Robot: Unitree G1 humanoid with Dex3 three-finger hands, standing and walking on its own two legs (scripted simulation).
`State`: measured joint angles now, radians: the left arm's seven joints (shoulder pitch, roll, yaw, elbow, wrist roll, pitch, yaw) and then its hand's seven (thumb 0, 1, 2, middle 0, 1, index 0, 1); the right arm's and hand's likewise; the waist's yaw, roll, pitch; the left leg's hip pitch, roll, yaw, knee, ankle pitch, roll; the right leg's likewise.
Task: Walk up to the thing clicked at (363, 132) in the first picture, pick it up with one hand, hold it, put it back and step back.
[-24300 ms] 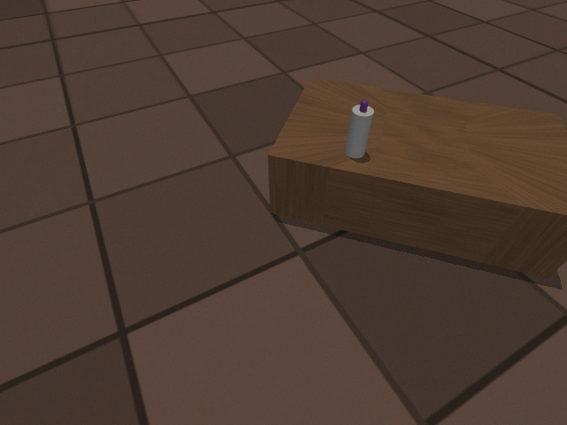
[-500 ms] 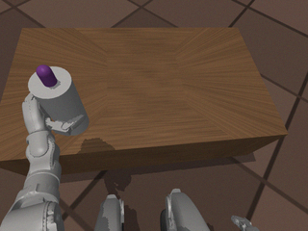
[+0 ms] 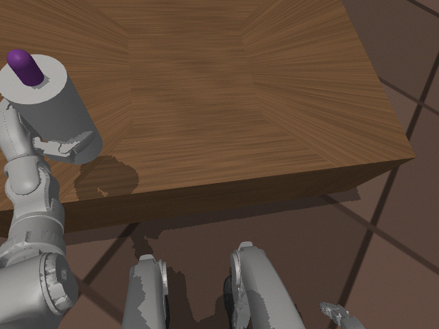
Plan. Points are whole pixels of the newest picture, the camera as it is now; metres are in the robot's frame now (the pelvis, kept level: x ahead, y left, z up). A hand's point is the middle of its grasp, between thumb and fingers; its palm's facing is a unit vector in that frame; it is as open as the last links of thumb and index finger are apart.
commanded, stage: crouch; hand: left
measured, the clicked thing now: (56, 111) +0.49 +0.23 +0.03
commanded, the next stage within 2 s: lower in 0.26 s
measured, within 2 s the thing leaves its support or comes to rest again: rests again in 1.30 s
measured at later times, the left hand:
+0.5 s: hand (65, 123) +0.50 +0.24 -0.04, palm faces +0.29 -0.96 -0.02, open 11.3 cm
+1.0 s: hand (74, 135) +0.51 +0.25 -0.10, palm faces +0.29 -0.96 -0.03, open 11.3 cm
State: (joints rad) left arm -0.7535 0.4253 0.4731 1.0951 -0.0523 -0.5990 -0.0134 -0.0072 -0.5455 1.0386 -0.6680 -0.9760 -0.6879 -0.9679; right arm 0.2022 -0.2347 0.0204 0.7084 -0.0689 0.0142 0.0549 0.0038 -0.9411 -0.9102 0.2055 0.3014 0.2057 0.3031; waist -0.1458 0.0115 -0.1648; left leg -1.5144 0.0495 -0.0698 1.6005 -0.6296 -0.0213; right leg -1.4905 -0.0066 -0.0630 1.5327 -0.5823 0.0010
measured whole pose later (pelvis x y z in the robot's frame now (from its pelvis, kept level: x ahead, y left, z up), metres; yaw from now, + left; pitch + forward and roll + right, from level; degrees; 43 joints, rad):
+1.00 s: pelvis -0.03 +0.00 -0.10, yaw -1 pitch +36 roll -4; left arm -0.93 0.59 0.57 1.17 -0.02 -0.52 -0.08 -0.01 -0.54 1.05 -0.65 -1.00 -0.67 -0.99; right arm 0.20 -0.26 0.06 0.69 -0.08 0.02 0.04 0.00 -0.94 -0.91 0.21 0.30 0.21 0.30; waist -0.20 0.02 -0.15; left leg -1.89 0.04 -0.09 1.93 -0.67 -0.03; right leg -1.87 -0.01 -0.06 1.86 -0.62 0.00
